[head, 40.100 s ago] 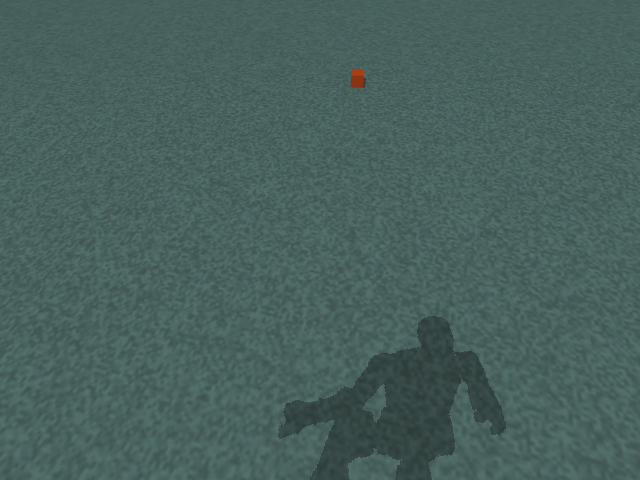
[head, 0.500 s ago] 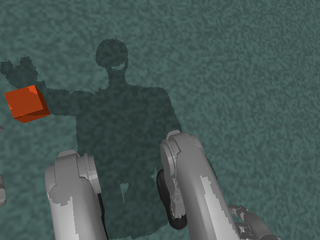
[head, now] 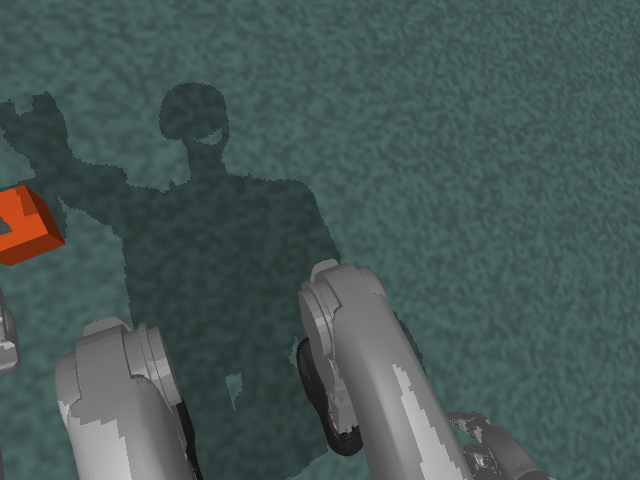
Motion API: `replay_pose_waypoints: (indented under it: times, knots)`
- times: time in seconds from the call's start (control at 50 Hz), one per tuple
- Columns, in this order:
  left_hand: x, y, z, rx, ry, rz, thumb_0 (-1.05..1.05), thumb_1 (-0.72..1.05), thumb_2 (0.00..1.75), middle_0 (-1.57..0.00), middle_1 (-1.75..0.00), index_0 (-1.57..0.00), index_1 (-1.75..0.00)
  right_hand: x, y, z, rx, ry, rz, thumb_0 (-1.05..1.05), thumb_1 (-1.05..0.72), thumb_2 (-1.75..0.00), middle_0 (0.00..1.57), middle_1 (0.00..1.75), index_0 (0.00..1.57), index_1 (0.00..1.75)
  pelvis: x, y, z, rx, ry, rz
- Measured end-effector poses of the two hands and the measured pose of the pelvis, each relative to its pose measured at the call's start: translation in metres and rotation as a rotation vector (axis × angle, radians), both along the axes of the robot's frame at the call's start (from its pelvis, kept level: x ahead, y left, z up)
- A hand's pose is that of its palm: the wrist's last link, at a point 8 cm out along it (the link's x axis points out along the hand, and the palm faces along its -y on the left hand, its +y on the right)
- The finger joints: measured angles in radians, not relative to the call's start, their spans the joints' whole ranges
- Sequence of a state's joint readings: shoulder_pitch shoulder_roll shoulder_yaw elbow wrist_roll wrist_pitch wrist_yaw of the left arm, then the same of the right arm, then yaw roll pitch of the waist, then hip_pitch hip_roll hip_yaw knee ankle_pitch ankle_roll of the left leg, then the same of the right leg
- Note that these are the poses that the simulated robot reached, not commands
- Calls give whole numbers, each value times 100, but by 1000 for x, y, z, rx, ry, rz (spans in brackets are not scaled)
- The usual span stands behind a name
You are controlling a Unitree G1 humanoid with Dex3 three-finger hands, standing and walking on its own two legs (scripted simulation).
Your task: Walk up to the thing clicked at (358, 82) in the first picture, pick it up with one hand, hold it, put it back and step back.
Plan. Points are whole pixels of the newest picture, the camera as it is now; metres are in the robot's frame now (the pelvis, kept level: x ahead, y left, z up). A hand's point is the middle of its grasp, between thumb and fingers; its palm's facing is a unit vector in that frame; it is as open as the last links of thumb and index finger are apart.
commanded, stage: approach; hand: left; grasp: from above
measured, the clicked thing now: (17, 226) +0.49 +0.31 -0.29
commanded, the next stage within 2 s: rest palm in 0.24 s
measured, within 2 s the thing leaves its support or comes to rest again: neither
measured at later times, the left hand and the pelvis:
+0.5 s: hand out of the picture +0.46 +0.33 -0.16, palm faces -0.43 -0.10 -0.90, open 14.4 cm; pelvis +0.00 +0.00 +0.00, yaw +1 degrees
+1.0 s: hand (3, 221) +0.48 +0.31 -0.23, palm faces -0.41 -0.13 -0.90, open 14.4 cm; pelvis +0.01 +0.00 -0.02, yaw -2 degrees
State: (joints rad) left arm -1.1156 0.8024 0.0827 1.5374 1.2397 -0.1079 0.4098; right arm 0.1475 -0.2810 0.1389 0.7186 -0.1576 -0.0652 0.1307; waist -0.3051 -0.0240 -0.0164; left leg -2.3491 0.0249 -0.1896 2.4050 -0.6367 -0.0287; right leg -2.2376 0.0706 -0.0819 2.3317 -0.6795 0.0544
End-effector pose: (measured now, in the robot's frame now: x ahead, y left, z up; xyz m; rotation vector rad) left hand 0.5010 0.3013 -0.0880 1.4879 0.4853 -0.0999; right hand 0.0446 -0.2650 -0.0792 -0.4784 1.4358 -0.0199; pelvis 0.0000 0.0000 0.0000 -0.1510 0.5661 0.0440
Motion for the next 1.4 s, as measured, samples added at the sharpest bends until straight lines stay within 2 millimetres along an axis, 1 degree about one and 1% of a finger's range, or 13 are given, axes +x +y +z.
replay_pose_waypoints:
  times: [0.1,0.18,0.26,0.36,0.48,0.54,0.6,0.7,0.82,0.92,1.0,1.12,1.4]
  knots:
    - [1,-1,-4,19,51,40,0,-59,107,-10,-96,-7,-99,-17,4,-2,24,36,-41,0,-90,-89,20,30,20,30,1,0,1,3,3,-6]
    - [-13,4,-14,7,114,51,0,-58,106,-9,-97,-8,-99,-25,8,-4,49,69,-55,0,-91,-89,20,30,20,30,2,-1,3,8,0,-7]
    - [-26,12,-23,-19,129,41,0,-58,106,-9,-97,-8,-99,-24,9,-4,55,87,-44,0,-91,-89,20,30,20,30,2,-1,3,7,-4,-4]
    - [-36,24,-19,-11,83,9,0,-59,107,-10,-97,-8,-100,-11,5,-5,41,75,-22,0,-90,-89,20,30,20,30,3,-1,2,7,-2,5]
    - [-33,30,-9,6,69,8,0,-59,109,-9,-95,-6,-98,17,0,-2,15,10,21,0,-90,-89,20,30,20,30,4,0,4,2,5,10]
    - [-31,27,-14,-1,95,7,0,-59,110,-9,-93,-6,-97,28,-1,1,4,-24,45,0,-90,-89,20,30,20,30,3,1,5,-2,2,9]
    - [-30,21,-24,-16,114,1,0,-59,110,-9,-93,-5,-96,33,-1,4,-4,-40,67,0,-90,-89,20,30,20,30,3,2,4,-7,-5,7]
    - [-29,13,-45,-39,110,-14,0,-59,109,-9,-92,-6,-96,26,-1,4,-12,-19,88,0,-90,-89,20,30,20,30,3,1,-2,-10,-19,1]
    - [-27,9,-67,-30,80,-2,0,-59,109,-9,-92,-6,-96,2,1,-1,-6,46,86,0,-90,-89,20,30,20,30,3,0,-11,-14,-28,-11]
    - [-24,8,-77,-14,64,22,0,-59,110,-9,-91,-6,-95,-16,7,-4,16,94,71,0,-90,-89,20,30,20,30,4,1,-16,-18,-31,-21]
    - [-20,7,-81,-15,65,37,0,-59,110,-9,-91,-5,-95,-23,12,-6,34,106,63,0,-90,-89,20,30,20,30,5,2,-17,-23,-35,-26]
    - [-16,6,-82,-30,73,50,0,-59,111,-9,-90,-5,-95,-22,17,-5,52,90,67,0,-90,-90,20,30,20,30,7,3,-18,-31,-39,-31]
    - [-22,10,-94,-47,81,38,0,-59,113,-9,-90,-5,-95,-2,12,6,24,50,141,0,-90,-90,20,30,20,30,6,6,-17,-49,-56,-36]
